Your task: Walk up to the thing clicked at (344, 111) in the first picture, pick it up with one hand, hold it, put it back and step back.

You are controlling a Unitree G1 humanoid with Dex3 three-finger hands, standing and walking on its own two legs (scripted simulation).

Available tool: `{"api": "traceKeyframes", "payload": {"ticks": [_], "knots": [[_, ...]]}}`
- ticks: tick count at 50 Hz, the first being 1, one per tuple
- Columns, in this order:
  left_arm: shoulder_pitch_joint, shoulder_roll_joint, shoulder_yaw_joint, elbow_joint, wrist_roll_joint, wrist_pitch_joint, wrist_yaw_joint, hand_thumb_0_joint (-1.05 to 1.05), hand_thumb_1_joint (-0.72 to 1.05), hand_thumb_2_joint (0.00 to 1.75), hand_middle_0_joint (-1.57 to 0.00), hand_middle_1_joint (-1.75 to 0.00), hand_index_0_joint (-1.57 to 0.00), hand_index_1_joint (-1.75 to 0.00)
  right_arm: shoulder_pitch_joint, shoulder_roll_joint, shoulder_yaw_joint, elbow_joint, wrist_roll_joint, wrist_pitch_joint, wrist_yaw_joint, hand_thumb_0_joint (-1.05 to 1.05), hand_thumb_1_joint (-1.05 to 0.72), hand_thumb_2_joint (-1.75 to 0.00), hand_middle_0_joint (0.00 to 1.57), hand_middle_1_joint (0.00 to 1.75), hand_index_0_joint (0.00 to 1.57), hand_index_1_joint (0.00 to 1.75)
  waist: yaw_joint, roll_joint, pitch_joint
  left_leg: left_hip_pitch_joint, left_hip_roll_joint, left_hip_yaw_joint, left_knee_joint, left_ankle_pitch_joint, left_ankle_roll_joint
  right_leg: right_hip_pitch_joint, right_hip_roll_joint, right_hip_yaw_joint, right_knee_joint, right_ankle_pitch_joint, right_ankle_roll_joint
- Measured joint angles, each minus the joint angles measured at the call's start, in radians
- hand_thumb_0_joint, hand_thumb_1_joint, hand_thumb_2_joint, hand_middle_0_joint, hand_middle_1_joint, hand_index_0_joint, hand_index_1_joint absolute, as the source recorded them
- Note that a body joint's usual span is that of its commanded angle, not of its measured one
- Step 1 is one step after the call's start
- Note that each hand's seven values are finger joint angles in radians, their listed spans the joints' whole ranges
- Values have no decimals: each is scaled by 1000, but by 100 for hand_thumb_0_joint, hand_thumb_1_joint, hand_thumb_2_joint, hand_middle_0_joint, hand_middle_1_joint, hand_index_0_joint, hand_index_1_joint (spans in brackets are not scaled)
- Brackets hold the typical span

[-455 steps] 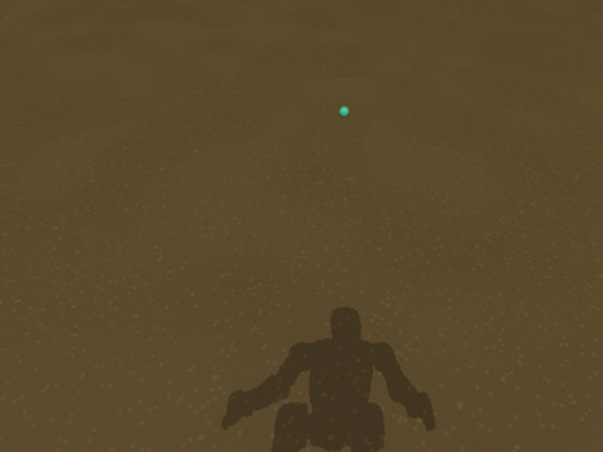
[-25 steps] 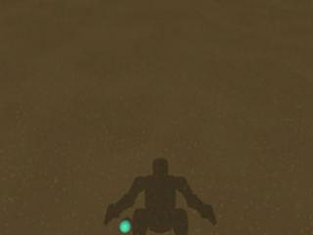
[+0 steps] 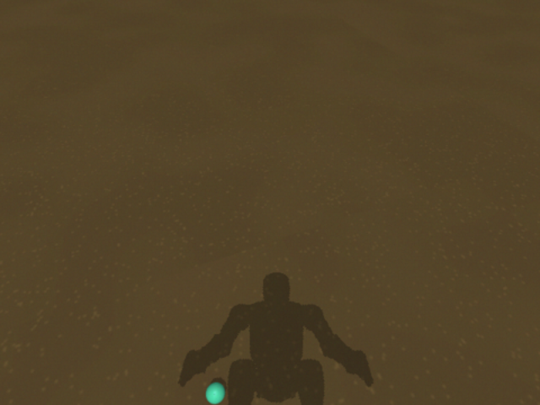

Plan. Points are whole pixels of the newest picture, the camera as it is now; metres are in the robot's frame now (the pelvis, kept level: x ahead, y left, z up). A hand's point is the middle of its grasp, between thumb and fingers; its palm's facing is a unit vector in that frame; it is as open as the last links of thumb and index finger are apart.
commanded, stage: stand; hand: left
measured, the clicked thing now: (215, 393) +0.36 +0.20 -0.75
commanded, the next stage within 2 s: walk up in 0.68 s
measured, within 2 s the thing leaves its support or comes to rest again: neither
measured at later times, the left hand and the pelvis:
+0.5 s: hand out of the picture +0.08 +0.25 -0.16, palm faces -0.03 -0.94 -0.34, open 7.4 cm; pelvis +0.00 +0.00 +0.00, yaw +0 degrees
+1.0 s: hand out of the picture +0.05 +0.23 -0.17, palm faces -0.05 -0.92 -0.40, open 7.4 cm; pelvis -0.03 -0.05 -0.02, yaw -2 degrees
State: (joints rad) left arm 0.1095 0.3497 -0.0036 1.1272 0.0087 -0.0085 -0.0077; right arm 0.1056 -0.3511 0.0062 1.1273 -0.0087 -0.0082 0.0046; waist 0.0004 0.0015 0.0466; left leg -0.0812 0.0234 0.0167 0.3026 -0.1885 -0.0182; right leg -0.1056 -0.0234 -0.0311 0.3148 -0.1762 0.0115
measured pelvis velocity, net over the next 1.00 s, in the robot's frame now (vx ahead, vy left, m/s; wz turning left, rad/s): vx -0.03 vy -0.05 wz -0.03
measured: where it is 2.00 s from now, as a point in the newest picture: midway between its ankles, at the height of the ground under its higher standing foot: outside the picture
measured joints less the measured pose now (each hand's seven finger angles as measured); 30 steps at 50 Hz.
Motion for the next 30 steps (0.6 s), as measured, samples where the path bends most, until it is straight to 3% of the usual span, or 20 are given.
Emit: {"api": "traceKeyframes", "payload": {"ticks": [30], "knots": [[6, 0, 3, -4, 1, 3, 0, 0, 90, 89, -20, -30, -21, -30, 8, 1, -2, -3, 0, -1, -2, 1, -90, -90, 20, 30, 21, 30, 1, -2, 0, 12, -5, 6, -4, -3, 5, 9, -5, 6, -3, -2, 5]]}}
